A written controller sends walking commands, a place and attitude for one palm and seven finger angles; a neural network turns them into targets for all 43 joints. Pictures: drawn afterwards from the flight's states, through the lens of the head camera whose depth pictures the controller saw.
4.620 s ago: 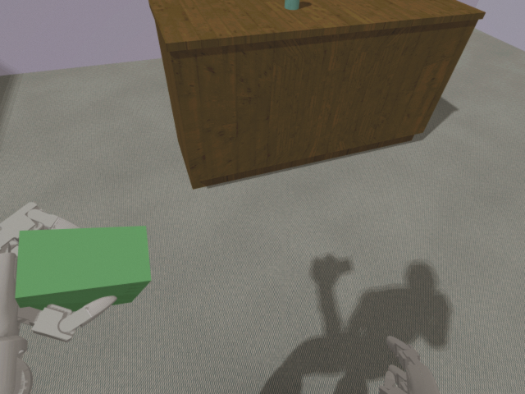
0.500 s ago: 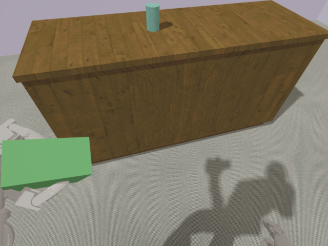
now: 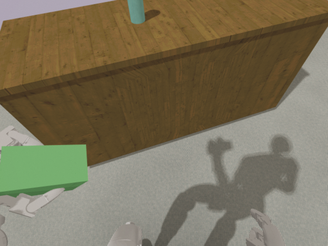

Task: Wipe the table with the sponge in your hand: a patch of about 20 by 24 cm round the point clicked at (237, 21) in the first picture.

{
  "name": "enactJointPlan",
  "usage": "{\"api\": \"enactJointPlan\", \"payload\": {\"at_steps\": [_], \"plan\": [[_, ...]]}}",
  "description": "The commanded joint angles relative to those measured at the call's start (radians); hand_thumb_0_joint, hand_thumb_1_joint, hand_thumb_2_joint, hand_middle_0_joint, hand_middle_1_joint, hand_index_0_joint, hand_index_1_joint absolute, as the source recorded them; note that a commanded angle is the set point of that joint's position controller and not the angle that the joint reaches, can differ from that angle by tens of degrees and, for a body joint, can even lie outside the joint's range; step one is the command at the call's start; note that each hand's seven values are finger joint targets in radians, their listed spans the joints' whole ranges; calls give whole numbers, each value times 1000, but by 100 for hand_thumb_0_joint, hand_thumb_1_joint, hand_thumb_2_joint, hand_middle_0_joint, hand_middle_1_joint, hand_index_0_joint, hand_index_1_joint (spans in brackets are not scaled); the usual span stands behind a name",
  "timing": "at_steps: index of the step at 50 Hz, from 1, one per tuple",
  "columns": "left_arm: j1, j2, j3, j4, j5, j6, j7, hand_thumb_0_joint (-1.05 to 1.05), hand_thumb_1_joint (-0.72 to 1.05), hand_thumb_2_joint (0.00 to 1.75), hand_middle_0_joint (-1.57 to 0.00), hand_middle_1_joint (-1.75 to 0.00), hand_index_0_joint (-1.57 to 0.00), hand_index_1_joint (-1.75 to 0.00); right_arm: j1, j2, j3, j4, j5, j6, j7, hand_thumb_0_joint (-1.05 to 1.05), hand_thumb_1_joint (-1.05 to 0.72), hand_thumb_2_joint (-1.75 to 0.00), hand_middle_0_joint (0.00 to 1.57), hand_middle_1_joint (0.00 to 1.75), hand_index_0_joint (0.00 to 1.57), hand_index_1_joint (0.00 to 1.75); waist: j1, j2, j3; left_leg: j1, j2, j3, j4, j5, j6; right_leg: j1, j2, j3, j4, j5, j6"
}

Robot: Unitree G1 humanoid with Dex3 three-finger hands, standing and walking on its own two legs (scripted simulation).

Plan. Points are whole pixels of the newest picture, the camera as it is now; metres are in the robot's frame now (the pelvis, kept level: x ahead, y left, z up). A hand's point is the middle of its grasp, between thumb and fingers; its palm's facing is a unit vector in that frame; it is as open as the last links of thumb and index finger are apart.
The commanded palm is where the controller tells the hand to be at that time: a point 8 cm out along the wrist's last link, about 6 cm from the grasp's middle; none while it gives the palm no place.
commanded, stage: take the last steps up to it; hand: left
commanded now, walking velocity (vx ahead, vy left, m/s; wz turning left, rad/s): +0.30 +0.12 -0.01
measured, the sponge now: (55, 171) +0.23 +0.20 +0.14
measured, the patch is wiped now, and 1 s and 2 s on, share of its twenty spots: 0.00 0.00 0.00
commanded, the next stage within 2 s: come to a stop and stand still in 1.12 s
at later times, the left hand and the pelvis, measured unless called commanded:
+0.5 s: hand (30, 105) +0.35 +0.28 +0.18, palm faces +0.34 -0.82 -0.46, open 10.1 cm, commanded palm +0.30 +0.33 +0.17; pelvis +0.13 +0.06 +0.00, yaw -2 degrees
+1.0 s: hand (42, 66) +0.48 +0.31 +0.17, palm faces +0.38 -0.81 -0.45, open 10.1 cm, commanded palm +0.42 +0.35 +0.17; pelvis +0.25 +0.08 -0.02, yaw -2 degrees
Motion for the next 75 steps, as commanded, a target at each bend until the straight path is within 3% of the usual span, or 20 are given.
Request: {"api": "enactJointPlan", "payload": {"at_steps": [1, 8, 10, 11, 12, 19, 27, 29, 30, 31, 38, 42, 46, 47, 49, 56, 64, 67, 69, 75], "plan": [[-16, 197, 147, -248, -16, -59, 52, 0, 10, 130, -120, -160, -120, -160, -62, -47, -27, -176, -1, -70, -7, 0, -90, -90, 20, 30, 20, 30, 38, -131, -218, 34, -17, 74, -243, 0, 11, 219, -256, 216, -125, 361, -83], [-72, 172, 128, -243, -13, -41, 68, 0, 10, 130, -120, -160, -120, -160, -17, -68, -51, -191, 4, -69, -32, 0, -90, -90, 20, 30, 20, 30, 10, -81, -209, 371, -50, 126, -555, 93, 36, 105, -185, 148, 60, 234, -17], [-97, 153, 103, -283, -16, -53, 64, 0, 10, 130, -120, -160, -120, -160, -20, -107, -65, -202, 11, -66, -34, 0, -90, -90, 20, 30, 20, 30, -3, 266, -251, 653, 212, -237, -598, 307, 166, -214, -31, 33, 460, -115, 72], [-120, 173, 104, -274, -6, -64, 63, 0, 10, 130, -120, -160, -120, -160, -18, -86, -53, -210, 12, -72, -29, 0, -90, -90, 20, 30, 20, 30, 3, 276, -233, 654, 326, -417, -650, 420, 252, -334, 15, 62, 643, -395, 74], [-131, 207, 123, -213, 2, -62, 57, 0, 10, 130, -120, -160, -120, -160, -24, -79, -43, -190, 6, -79, -28, 0, -90, -90, 20, 30, 20, 30, -5, 227, -176, 574, 343, -423, -683, 331, 277, -388, -6, 104, 742, -370, 70], [-66, 174, 104, -369, -7, -48, 35, 0, 10, 130, -120, -160, -120, -160, -32, -66, -31, -160, 12, -127, -7, 0, -90, -90, 20, 30, 20, 30, 18, 247, -169, 433, 178, -64, -691, 293, 185, -304, -45, 27, 513, -95, 97], [-102, 143, 105, -154, -17, -15, 29, 0, 10, 130, -120, -160, -120, -160, -43, -64, -22, -143, 9, -96, -34, 0, -90, -90, 20, 30, 20, 30, 16, 131, -180, 382, 166, 11, -508, 247, 131, 9, 41, -73, 66, -28, 91], [-146, 148, 85, -138, -1, -8, 27, 0, 10, 130, -120, -160, -120, -160, -45, -44, -20, -141, 15, -83, -30, 0, -90, -90, 20, 30, 20, 30, 18, -73, -233, 221, 72, 82, -169, 114, 90, 200, -114, 150, -59, 36, 17], [-158, 199, 115, -151, 1, -10, 32, 0, 10, 130, -120, -160, -120, -160, -76, -31, -15, -164, 13, -79, -28, 0, -90, -90, 20, 30, 20, 30, 24, -299, -223, -48, -57, 88, 94, -211, 41, 325, -342, 572, -129, 207, -97], [-161, 212, 134, -157, -12, -14, 35, 0, 10, 130, -120, -160, -120, -160, -87, -48, -16, -162, 6, -79, -25, 0, -90, -90, 20, 30, 20, 30, 33, -269, -201, -130, -49, -34, 262, -303, 23, 300, -448, 679, -168, 247, -149], [-99, 201, 136, -309, -5, -61, 41, 0, 10, 130, -120, -160, -120, -160, -92, -45, -10, -156, 0, -46, -12, 0, -90, -90, 20, 30, 20, 30, 9, -90, -166, 11, 28, -17, 7, -80, -2, 106, -289, 178, -125, 400, -80], [7, 204, 178, -326, -15, -53, 66, 0, 10, 130, -120, -160, -120, -160, -78, -35, -23, -194, -3, -52, -18, 0, -90, -90, 20, 30, 20, 30, 46, -115, -218, 111, -28, 93, -294, -53, 6, 203, -261, 163, -57, 506, -78], [-23, 176, 156, -315, -21, -43, 72, 0, 10, 130, -120, -160, -120, -160, -32, -56, -44, -204, 3, -49, -34, 0, -90, -90, 20, 30, 20, 30, 7, -58, -247, 388, -47, 127, -536, 150, 10, 102, -175, 89, 110, 318, 3], [-38, 175, 156, -303, -23, -50, 72, 0, 10, 130, -120, -160, -120, -160, -14, -71, -52, -203, 7, -47, -41, 0, -90, -90, 20, 30, 20, 30, -8, 56, -267, 498, 14, 43, -566, 183, 44, 19, -130, 57, 254, 238, 36], [-50, 172, 130, -272, -19, -61, 64, 0, 10, 130, -120, -160, -120, -160, -25, -94, -58, -222, 17, -49, -34, 0, -90, -90, 20, 30, 20, 30, 5, 276, -243, 606, 343, -412, -632, 439, 231, -291, 19, 58, 634, -428, 80], [-96, 139, 66, -376, -12, -42, 34, 0, 10, 130, -120, -160, -120, -160, -38, -69, -30, -178, 14, -91, -11, 0, -90, -90, 20, 30, 20, 30, 13, 268, -191, 430, 195, -84, -636, 375, 181, -253, -26, 46, 505, -157, 97], [-48, 176, 139, -239, -28, 0, 47, 0, 10, 130, -120, -160, -120, -160, -44, -51, -3, -176, 10, -77, -27, 0, -90, -90, 20, 30, 20, 30, 11, 140, -208, 383, 180, -15, -506, 310, 94, 34, 28, -11, 10, 35, 98], [-85, 200, 142, -178, -19, 6, 47, 0, 10, 130, -120, -160, -120, -160, -43, -18, 13, -189, 11, -63, -20, 0, -90, -90, 20, 30, 20, 30, -13, -158, -253, 143, -34, 62, -176, -118, -13, 251, -261, 344, -34, 867, -32], [-80, 164, 114, -141, -29, 23, 38, 0, 10, 130, -120, -160, -120, -160, -55, -36, -2, -185, 24, -63, -11, 0, -90, -90, 20, 30, 20, 30, -1, -258, -255, 102, -59, -38, 32, -309, -24, 224, -339, 370, -33, 998, -46], [-8, 202, 159, -275, -17, -2, 66, 0, 10, 130, -120, -160, -120, -160, -120, -12, 27, -210, 11, -27, -36, 0, -90, -90, 20, 30, 20, 30, 17, -129, -266, 123, -57, -18, -66, -200, -26, 219, -276, 189, 2, 879, -53]]}}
